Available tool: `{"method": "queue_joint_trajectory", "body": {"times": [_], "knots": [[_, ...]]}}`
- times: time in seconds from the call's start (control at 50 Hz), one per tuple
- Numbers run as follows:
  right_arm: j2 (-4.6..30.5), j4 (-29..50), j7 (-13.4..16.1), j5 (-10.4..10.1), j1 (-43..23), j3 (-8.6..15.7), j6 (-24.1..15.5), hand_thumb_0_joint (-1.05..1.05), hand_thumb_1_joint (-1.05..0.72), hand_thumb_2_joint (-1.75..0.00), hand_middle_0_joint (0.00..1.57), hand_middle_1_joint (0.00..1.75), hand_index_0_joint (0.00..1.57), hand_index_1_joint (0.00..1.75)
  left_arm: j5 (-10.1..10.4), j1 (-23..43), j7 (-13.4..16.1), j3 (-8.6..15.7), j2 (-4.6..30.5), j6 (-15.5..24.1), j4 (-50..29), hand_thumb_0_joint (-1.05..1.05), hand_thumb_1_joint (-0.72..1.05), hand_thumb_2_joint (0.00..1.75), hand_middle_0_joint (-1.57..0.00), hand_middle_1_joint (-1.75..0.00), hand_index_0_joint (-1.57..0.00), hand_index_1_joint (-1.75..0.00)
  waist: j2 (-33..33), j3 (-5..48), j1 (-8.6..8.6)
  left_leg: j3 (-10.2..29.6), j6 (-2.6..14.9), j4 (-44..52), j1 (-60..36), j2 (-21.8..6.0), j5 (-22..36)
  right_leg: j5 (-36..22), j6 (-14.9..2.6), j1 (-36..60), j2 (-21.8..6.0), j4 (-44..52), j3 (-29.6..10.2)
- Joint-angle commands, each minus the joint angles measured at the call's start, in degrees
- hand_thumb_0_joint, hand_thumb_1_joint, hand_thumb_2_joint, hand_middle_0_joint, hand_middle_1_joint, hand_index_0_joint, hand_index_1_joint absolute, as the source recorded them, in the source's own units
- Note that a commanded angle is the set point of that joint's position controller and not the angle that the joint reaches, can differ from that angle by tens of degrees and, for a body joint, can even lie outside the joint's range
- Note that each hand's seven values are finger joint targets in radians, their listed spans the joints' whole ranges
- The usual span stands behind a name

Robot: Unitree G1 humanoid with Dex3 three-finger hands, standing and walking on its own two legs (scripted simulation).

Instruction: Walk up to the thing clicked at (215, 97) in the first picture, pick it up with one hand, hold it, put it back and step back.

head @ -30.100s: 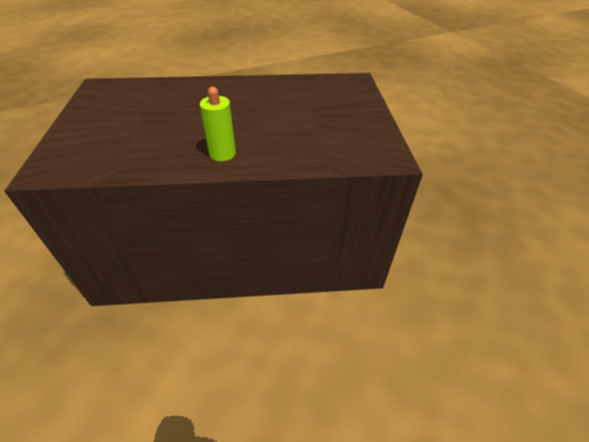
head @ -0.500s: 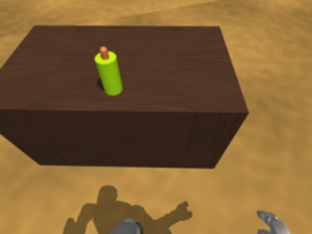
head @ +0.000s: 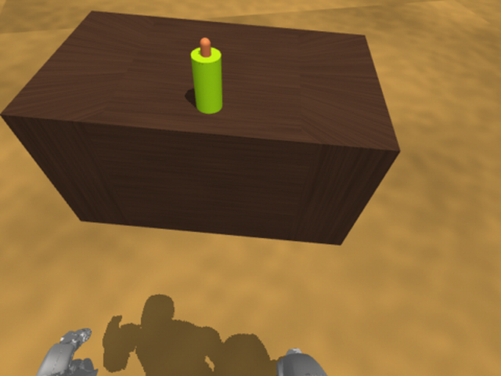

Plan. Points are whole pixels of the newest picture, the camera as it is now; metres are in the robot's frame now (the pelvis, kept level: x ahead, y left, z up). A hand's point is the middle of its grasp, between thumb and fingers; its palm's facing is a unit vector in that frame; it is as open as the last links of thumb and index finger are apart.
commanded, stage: step back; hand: left
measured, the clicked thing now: (207, 75) +0.89 +0.14 -0.05
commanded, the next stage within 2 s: stand in 1.56 s
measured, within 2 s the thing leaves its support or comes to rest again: neither
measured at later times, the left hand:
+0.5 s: hand out of the picture -0.10 +0.28 -0.12, palm faces -0.08 -0.90 -0.44, open 7.4 cm
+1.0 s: hand out of the picture -0.15 +0.27 -0.14, palm faces -0.03 -0.94 -0.34, open 7.4 cm
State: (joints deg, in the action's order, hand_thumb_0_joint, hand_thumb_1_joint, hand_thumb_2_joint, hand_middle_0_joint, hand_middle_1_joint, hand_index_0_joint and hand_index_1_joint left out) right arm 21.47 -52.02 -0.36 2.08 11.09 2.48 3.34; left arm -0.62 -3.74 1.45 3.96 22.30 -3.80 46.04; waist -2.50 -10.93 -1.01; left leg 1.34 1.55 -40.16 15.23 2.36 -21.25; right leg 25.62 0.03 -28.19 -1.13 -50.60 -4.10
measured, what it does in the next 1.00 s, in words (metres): walks backwards: right foot, then left foot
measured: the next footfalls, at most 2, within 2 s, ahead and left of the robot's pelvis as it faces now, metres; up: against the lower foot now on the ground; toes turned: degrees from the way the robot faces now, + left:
right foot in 0.30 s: -0.17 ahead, -0.13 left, +0.00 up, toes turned -3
left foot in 0.64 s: -0.16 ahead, +0.13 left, +0.00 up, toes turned -3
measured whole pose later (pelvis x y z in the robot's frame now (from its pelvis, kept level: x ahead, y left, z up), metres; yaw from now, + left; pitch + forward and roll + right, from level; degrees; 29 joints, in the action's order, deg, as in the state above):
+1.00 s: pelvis -0.22 +0.01 +0.01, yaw -3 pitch -2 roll -1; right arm 21.6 -55.6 0.0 1.6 11.1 2.5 0.4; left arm -2.3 -12.1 -1.6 3.5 20.3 0.1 56.7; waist 1.1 -3.0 1.4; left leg 3.1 0.1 -41.4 16.5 -1.0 -26.8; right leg 16.2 -0.2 -13.1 0.2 -31.4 0.4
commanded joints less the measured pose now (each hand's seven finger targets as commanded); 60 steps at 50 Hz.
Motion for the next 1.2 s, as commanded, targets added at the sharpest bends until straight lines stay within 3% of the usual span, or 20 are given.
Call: {"method": "queue_joint_trajectory", "body": {"times": [0.0, 0.04, 0.24, 0.3, 0.34, 0.36, 0.44, 0.52, 0.6, 0.64, 0.66, 0.68, 0.74, 0.8, 0.86, 0.9, 0.94, 1.0, 1.08, 1.18], "knots": [[16.2, 6.9, 1.3, 1.4, -7.5, 4.0, -1.9, 0.0, -0.9, -0.9, 0.2, 0.3, 0.2, 0.3, 0.6, -1.9, 1.0, 4.3, 11.9, 1.0, -2.4, 0.0, 0.9, 0.9, -0.2, -0.3, -0.2, -0.3, 10.6, 7.2, 2.37, 17.1, 12.04, 21.0, 8.0, -18.0, 19.1, 5.0, -1.37, 1.6, 6.8, -25.4, -7.6], [13.9, 7.1, 1.6, 0.8, -8.8, 3.4, -2.0, 0.0, -0.9, -0.9, 0.2, 0.3, 0.2, 0.3, 0.8, -7.0, 0.7, 4.0, 11.5, 1.0, -0.5, 0.0, 0.9, 0.9, -0.2, -0.3, -0.2, -0.3, 9.5, 7.0, 4.55, 10.2, 8.99, 18.2, 4.1, -14.2, 21.8, 0.9, -1.11, -0.5, 7.6, -25.4, -5.9], [15.7, 7.9, 1.1, -0.4, -4.1, 4.5, 0.0, 0.0, -0.9, -0.9, 0.2, 0.3, 0.2, 0.3, -0.6, -10.2, 0.2, 2.2, 10.0, 3.4, 1.1, 0.0, 0.9, 0.9, -0.2, -0.3, -0.2, -0.3, 14.3, 18.5, 0.03, 10.0, 10.85, 10.5, -12.3, -16.2, 24.0, -2.1, 1.2, 11.2, 2.3, 18.1, 4.2], [14.0, 8.8, 0.8, -1.5, -8.2, 3.7, 0.3, 0.0, -0.9, -0.9, 0.2, 0.3, 0.2, 0.3, -1.7, -15.2, 0.0, 3.1, 12.6, 3.6, 3.8, 0.0, 0.9, 0.9, -0.2, -0.3, -0.2, -0.3, 8.2, 18.8, 3.63, 7.6, 4.72, 5.9, 0.1, -13.0, 14.6, -11.0, -2.81, 20.0, -1.7, 26.7, -1.8], [11.5, 9.7, 1.7, -1.9, -10.5, 3.5, 0.1, 0.0, -0.9, -0.9, 0.2, 0.3, 0.2, 0.3, -2.2, -9.6, -0.3, 5.4, 22.3, 3.0, 1.3, 0.0, 0.9, 0.9, -0.2, -0.3, -0.2, -0.3, -15.7, 10.7, 6.42, 2.6, -1.85, -14.7, 11.0, 1.8, -13.1, -10.3, -15.96, 6.6, -21.6, 34.3, -26.5], [13.1, 9.2, 2.1, -1.6, -9.1, 4.4, 0.5, 0.0, -0.9, -0.9, 0.2, 0.3, 0.2, 0.3, -2.1, -5.1, -0.1, 5.2, 22.0, 3.3, -0.8, 0.0, 0.9, 0.9, -0.2, -0.3, -0.2, -0.3, -14.6, 6.0, 4.5, 9.0, -2.67, -24.1, 9.6, -0.5, -14.0, -9.8, -17.86, -1.1, -24.7, 36.2, -28.6], [11.6, 5.6, 1.8, -2.2, -3.4, 3.3, -0.3, 0.0, -0.9, -0.9, 0.2, 0.3, 0.2, 0.3, -1.9, -0.2, 0.4, 3.6, 13.3, 3.4, -2.5, 0.0, 0.9, 0.9, -0.2, -0.3, -0.2, -0.3, -4.0, 9.3, 0.18, 7.2, -2.45, -28.9, 10.1, 4.9, -5.1, -27.9, -10.41, 7.7, -10.6, 25.1, -3.8], [10.3, 6.2, 1.6, -1.2, -4.1, 2.5, -2.4, 0.0, -0.9, -0.9, 0.2, 0.3, 0.2, 0.3, -3.1, -6.8, 0.3, 4.1, 13.4, 3.3, -1.6, 0.0, 0.9, 0.9, -0.2, -0.3, -0.2, -0.3, -9.2, 12.2, 4.61, 1.5, -3.36, -7.3, 14.2, 0.2, -7.5, -13.1, -9.94, 24.0, -9.9, 24.2, -5.8], [9.9, 1.5, 1.9, 0.0, 2.7, 3.5, -4.4, 0.0, -0.9, -0.9, 0.2, 0.3, 0.2, 0.3, -1.8, -6.5, -0.9, 3.8, 12.9, 1.9, -1.5, 0.0, 0.9, 0.9, -0.2, -0.3, -0.2, -0.3, -7.1, 14.4, 2.65, -0.8, -1.74, 24.7, -5.4, -0.1, 4.8, -12.5, -7.38, 17.8, -9.4, 12.8, -3.7], [15.7, 2.1, 2.3, 1.4, -0.1, 4.6, -5.3, 0.0, -0.9, -0.9, 0.2, 0.3, 0.2, 0.3, -0.4, -11.3, -1.4, 1.2, 5.6, 1.6, -1.1, 0.0, 0.9, 0.9, -0.2, -0.3, -0.2, -0.3, 12.4, 13.9, 4.69, 27.1, 3.85, 25.6, -15.1, -17.4, -2.0, 4.8, -1.48, -4.7, 0.3, -0.2, 3.1], [21.0, 2.6, 2.0, 0.5, -1.3, 4.9, -5.3, 0.0, -0.9, -0.9, 0.2, 0.3, 0.2, 0.3, -1.0, -3.7, -0.7, 3.0, 11.6, 1.7, -0.5, 0.0, 0.9, 0.9, -0.2, -0.3, -0.2, -0.3, 11.2, 9.6, 0.56, 33.4, 11.59, 27.6, 2.6, -24.0, -16.0, 7.9, -0.62, 1.5, -2.1, -1.8, -1.6], [20.3, 3.2, 1.9, 0.5, -6.1, 5.0, -5.4, 0.0, -0.9, -0.9, 0.2, 0.3, 0.2, 0.3, -1.0, -1.3, -1.2, 3.6, 14.4, 1.9, 0.0, 0.0, 0.9, 0.9, -0.2, -0.3, -0.2, -0.3, 10.4, 4.9, 1.46, 32.8, 12.27, 30.3, 13.5, -23.8, -23.3, 6.9, -1.05, 7.8, -3.0, -4.1, -2.6], [13.2, 3.0, 1.6, 0.8, -7.5, 3.1, -6.5, 0.0, -0.9, -0.9, 0.2, 0.3, 0.2, 0.3, -0.3, -5.8, -2.6, 2.9, 11.3, 2.6, 2.2, 0.0, 0.9, 0.9, -0.2, -0.3, -0.2, -0.3, 12.3, 4.1, 3.91, 13.5, 5.71, 24.4, 2.4, -12.8, -8.1, -2.2, -1.56, 4.8, -1.8, 3.5, -0.5], [14.3, 1.1, 1.0, 0.9, -3.8, 3.9, -6.0, 0.0, -0.9, -0.9, 0.2, 0.3, 0.2, 0.3, -0.7, -3.3, -2.9, 2.9, 10.1, 3.5, 3.2, 0.0, 0.9, 0.9, -0.2, -0.3, -0.2, -0.3, 13.0, 5.5, 0.8, 13.4, 5.78, 24.1, 3.2, -12.9, -10.5, 1.1, -0.74, 11.7, 0.0, 14.1, 3.8], [12.4, 1.6, 0.6, -0.1, -4.2, 3.2, -4.6, 0.0, -0.9, -0.9, 0.2, 0.3, 0.2, 0.3, -1.4, -7.5, -2.0, 2.8, 9.6, 5.2, 6.2, 0.0, 0.9, 0.9, -0.2, -0.3, -0.2, -0.3, 10.2, 9.2, 3.27, 7.1, 3.73, 14.5, 5.1, -10.0, -5.3, -7.7, -1.87, 24.0, 1.7, 30.5, 5.3], [7.7, 3.0, 0.7, -1.0, -4.3, 1.7, -4.9, 0.0, -0.9, -0.9, 0.2, 0.3, 0.2, 0.3, -2.1, -10.4, -1.1, 3.9, 13.9, 6.2, 7.3, 0.0, 0.9, 0.9, -0.2, -0.3, -0.2, -0.3, -2.6, 12.3, 4.45, 1.6, -0.89, 0.2, 15.2, -2.8, -1.9, -5.5, -6.14, 30.8, -9.7, 33.4, -14.9], [11.3, 0.7, 1.0, -0.6, -1.1, 3.0, -4.7, 0.0, -0.9, -0.9, 0.2, 0.3, 0.2, 0.3, -2.0, -2.0, -1.4, 4.2, 17.6, 6.1, 5.0, 0.0, 0.9, 0.9, -0.2, -0.3, -0.2, -0.3, -4.1, 7.5, 1.68, 2.6, -1.65, -8.0, 6.8, -3.9, -11.1, 15.7, -13.37, 11.4, -20.2, 38.1, -23.3], [10.0, -1.7, 0.3, -0.8, 1.2, 2.9, -5.7, 0.0, -0.9, -0.9, 0.2, 0.3, 0.2, 0.3, -1.3, 1.5, -1.6, 2.0, 11.5, 5.8, 4.4, 0.0, 0.9, 0.9, -0.2, -0.3, -0.2, -0.3, -1.5, 7.2, -1.26, 1.7, 0.03, 11.7, -3.1, -3.7, 2.0, 4.5, -6.6, 7.2, -9.6, 31.5, -6.8], [13.6, -1.0, 0.9, 0.1, -3.0, 3.0, -6.7, 0.0, -0.9, -0.9, 0.2, 0.3, 0.2, 0.3, -0.1, -2.4, -2.5, 0.7, 8.5, 5.6, 6.9, 0.0, 0.9, 0.9, -0.2, -0.3, -0.2, -0.3, 5.2, 10.3, 2.06, 19.3, 5.6, 23.7, -3.5, -15.6, -5.6, -3.7, -1.52, 8.7, -0.3, 18.9, 2.7], [10.9, -1.6, 0.8, -0.4, -5.7, 2.1, -6.5, 0.0, -0.9, -0.9, 0.2, 0.3, 0.2, 0.3, -0.4, -3.8, -1.7, 1.4, 11.7, 6.8, 9.3, 0.0, 0.9, 0.9, -0.2, -0.3, -0.2, -0.3, 4.3, 12.0, 2.46, 4.0, 0.62, 12.6, 0.9, -7.3, 16.9, -21.9, -4.12, 22.4, -5.5, 26.4, -2.7]]}}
